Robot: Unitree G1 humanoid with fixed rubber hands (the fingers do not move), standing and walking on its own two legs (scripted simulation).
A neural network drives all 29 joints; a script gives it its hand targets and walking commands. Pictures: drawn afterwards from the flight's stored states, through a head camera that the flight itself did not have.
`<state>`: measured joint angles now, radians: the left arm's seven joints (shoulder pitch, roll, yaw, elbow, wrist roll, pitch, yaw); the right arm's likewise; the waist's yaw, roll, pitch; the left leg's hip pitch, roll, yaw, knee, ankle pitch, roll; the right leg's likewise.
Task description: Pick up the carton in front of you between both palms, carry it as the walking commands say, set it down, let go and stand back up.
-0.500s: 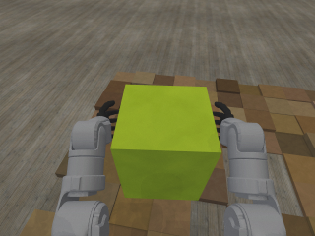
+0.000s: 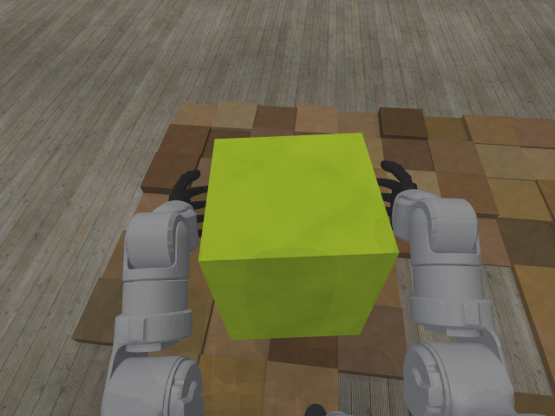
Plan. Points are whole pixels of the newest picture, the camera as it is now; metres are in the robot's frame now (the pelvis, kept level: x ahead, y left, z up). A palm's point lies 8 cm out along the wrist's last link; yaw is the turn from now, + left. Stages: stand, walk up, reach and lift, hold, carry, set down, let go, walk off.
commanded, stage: carry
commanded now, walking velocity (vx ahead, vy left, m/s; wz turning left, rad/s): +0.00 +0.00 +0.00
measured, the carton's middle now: (291, 243) +0.36 -0.01 +0.02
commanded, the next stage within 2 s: none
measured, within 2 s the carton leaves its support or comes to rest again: neither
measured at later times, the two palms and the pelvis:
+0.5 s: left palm (154, 174) +0.43 +0.18 +0.12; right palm (368, 174) +0.41 -0.12 +0.12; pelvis +0.07 +0.04 +0.00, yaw -1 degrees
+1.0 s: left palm (145, 180) +0.42 +0.20 +0.12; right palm (360, 177) +0.41 -0.10 +0.12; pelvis +0.06 +0.05 +0.00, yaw -1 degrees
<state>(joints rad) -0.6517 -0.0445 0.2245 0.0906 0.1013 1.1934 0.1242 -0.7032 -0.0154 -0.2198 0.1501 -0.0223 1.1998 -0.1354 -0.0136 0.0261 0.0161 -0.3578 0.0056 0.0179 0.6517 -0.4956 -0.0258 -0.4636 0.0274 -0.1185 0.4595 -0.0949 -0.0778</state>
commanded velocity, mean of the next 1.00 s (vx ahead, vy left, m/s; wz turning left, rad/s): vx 0.00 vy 0.00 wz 0.00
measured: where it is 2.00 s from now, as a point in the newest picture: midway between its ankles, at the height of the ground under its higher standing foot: (284, 395)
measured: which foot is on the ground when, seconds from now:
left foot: up 0.00-0.02, down 0.04-1.00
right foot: down 0.00-1.00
